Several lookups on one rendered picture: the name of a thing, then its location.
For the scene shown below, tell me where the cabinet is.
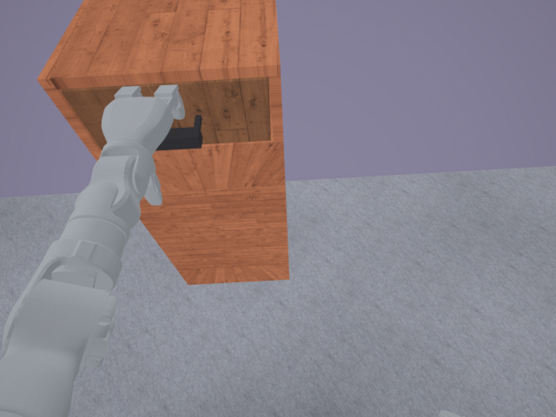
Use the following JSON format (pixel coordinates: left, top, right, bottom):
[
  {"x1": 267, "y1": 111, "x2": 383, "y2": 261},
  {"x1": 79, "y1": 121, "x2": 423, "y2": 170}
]
[{"x1": 37, "y1": 0, "x2": 289, "y2": 285}]

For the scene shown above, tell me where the drawer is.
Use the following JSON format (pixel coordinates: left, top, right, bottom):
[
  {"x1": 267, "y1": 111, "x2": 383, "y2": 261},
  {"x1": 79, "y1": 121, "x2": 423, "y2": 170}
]
[{"x1": 62, "y1": 76, "x2": 271, "y2": 150}]

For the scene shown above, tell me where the left robot upper arm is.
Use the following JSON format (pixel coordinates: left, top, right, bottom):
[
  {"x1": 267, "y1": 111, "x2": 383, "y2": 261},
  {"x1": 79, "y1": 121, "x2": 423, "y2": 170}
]
[{"x1": 0, "y1": 279, "x2": 118, "y2": 417}]

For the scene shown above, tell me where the robot left hand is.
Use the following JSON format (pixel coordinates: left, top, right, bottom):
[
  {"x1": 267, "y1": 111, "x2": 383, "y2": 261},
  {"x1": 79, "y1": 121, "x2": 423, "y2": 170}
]
[{"x1": 102, "y1": 85, "x2": 185, "y2": 206}]

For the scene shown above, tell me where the robot left forearm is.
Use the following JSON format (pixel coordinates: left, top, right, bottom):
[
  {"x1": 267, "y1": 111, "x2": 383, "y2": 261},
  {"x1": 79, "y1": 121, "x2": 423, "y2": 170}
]
[{"x1": 3, "y1": 140, "x2": 154, "y2": 356}]

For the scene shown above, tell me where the handle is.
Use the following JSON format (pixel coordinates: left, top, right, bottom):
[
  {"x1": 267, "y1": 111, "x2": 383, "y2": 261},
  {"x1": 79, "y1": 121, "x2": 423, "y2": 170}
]
[{"x1": 156, "y1": 115, "x2": 202, "y2": 151}]

